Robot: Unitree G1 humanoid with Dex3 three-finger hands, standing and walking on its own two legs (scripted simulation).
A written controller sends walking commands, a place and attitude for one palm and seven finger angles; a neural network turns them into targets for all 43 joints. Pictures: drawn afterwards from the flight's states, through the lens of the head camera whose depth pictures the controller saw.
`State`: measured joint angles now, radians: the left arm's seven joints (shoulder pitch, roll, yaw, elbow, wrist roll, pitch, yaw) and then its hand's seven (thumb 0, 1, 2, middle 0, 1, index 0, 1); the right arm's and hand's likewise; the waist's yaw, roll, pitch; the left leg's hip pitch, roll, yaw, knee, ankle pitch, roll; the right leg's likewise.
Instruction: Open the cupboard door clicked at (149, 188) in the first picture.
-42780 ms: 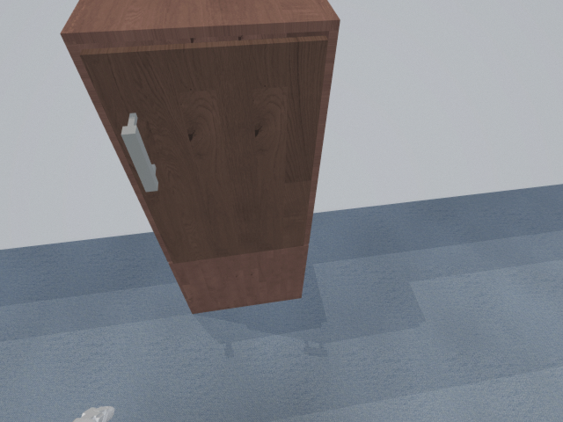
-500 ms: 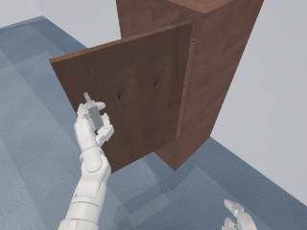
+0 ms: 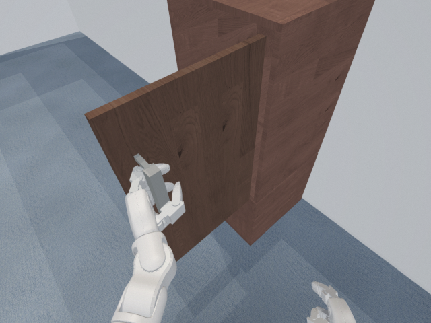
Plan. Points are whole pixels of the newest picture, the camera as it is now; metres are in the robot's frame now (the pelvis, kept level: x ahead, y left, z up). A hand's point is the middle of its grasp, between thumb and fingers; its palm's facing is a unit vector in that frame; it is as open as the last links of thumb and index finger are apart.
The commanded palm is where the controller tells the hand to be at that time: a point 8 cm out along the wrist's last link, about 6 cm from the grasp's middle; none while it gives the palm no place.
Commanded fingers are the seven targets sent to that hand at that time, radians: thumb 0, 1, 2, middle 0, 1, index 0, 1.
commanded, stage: open thumb and fingers to let go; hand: left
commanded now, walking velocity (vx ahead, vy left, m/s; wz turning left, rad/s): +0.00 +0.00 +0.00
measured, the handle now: (153, 186) +0.34 +0.14 +0.08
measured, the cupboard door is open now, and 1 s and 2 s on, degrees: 91 93 92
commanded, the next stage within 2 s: slide the hand sideways off the handle in 0.60 s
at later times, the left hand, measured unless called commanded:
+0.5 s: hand (174, 200) +0.31 +0.10 +0.08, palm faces +0.38 -0.92 +0.01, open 14.5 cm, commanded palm +0.27 +0.14 +0.08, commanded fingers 0.00 -0.50 0.30 -0.17 -0.45 -0.17 -0.45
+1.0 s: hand (169, 218) +0.28 +0.10 +0.08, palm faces -0.10 -1.00 +0.02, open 16.1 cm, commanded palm +0.25 +0.15 +0.08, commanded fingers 0.00 -0.50 0.30 -0.15 -0.30 -0.15 -0.30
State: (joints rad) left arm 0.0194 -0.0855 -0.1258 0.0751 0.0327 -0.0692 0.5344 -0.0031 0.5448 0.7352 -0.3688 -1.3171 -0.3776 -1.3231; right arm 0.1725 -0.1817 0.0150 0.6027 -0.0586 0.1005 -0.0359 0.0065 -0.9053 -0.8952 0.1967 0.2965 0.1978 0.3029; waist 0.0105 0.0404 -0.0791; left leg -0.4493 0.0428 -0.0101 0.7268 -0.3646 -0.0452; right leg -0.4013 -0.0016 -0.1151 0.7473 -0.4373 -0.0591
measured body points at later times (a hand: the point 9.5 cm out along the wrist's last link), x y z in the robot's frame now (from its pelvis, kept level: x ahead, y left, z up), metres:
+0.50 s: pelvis -0.01 +0.02 +0.00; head +0.00 +0.00 +0.45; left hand +0.29 +0.15 +0.09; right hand +0.14 -0.21 -0.11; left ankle +0.00 +0.15 -0.71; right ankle -0.03 -0.07 -0.71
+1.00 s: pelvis -0.03 +0.04 +0.00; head -0.01 +0.02 +0.45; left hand +0.28 +0.15 +0.08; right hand +0.14 -0.19 -0.10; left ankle +0.00 +0.15 -0.71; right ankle -0.03 -0.07 -0.71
